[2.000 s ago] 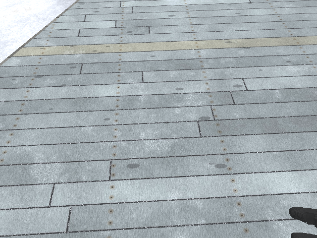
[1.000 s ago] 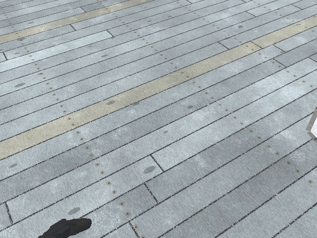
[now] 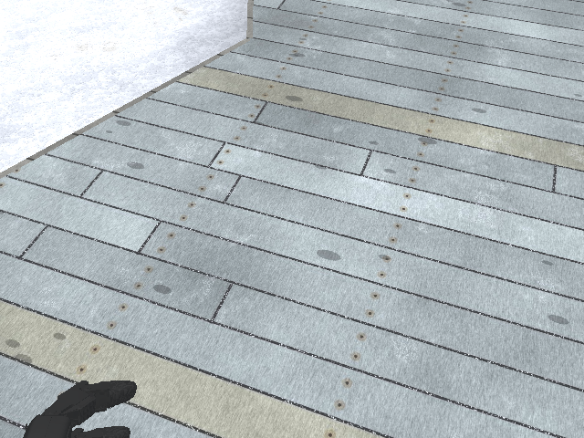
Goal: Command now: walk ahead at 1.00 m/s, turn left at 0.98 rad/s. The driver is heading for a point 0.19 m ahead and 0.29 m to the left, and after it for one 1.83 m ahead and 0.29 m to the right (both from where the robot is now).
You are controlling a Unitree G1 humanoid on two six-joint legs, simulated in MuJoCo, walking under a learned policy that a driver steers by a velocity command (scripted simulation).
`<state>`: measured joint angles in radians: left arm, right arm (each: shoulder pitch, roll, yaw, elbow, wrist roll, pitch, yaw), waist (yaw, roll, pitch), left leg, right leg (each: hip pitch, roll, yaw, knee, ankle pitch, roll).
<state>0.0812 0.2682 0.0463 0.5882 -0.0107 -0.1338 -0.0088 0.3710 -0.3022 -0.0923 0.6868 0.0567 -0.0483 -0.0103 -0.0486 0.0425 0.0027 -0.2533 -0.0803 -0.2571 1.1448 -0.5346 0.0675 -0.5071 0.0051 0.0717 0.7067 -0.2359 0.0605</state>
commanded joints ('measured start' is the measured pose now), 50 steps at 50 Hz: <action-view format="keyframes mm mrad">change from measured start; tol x32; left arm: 1 263 159 62 0 12 14 1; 24 458 24 -36 222 -40 13 11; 41 4 67 6 79 -30 73 -63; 46 659 285 119 209 -47 152 -24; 50 389 129 53 106 15 51 -48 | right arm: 1 -72 -28 29 -148 13 -10 2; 18 -474 12 37 -267 -14 -8 93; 23 160 -191 -51 -83 -37 13 34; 50 -264 -58 47 -149 -1 -151 38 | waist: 1 152 -266 -77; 22 -251 -207 -72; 24 -79 210 -436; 35 76 0 157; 45 336 120 -113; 48 79 -484 -212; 50 101 -46 -66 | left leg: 1 -751 98 133 479 177 -10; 20 -261 2 396 -423 355 101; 23 661 242 50 -501 365 161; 25 689 441 -477 -848 -103 218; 31 68 315 164 -974 324 76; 40 185 254 530 -1026 802 -29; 45 247 318 503 -367 1708 -23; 46 60 212 501 54 1273 -40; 47 -358 -38 391 531 -15 -79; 50 -593 39 99 423 127 29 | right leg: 1 705 -401 764 -487 -647 -209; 15 505 -241 -183 -568 318 -106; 21 613 -332 -192 -220 1388 -211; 22 465 -287 -198 46 1320 -197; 24 -137 0 61 756 -238 -174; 38 -239 -155 -74 273 423 -106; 44 161 43 -282 114 222 -211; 47 748 -5 110 -37 268 -374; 48 872 -220 723 -295 -263 -573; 50 643 -242 799 -512 -471 -465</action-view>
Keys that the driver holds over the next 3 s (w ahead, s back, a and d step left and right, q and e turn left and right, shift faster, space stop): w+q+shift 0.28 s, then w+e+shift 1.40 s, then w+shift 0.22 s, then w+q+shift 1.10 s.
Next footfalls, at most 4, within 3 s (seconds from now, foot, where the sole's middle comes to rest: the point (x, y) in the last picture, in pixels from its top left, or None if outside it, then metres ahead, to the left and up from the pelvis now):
0.46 left None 0.49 0.17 -0.74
0.92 right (262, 270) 0.96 0.08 -0.74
1.34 left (224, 167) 1.37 0.19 -0.74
1.82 right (359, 127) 1.55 -0.27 -0.74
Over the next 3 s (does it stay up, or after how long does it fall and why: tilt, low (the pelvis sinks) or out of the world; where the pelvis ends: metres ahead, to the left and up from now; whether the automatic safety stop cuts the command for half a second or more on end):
stays up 2.30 -0.64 0.03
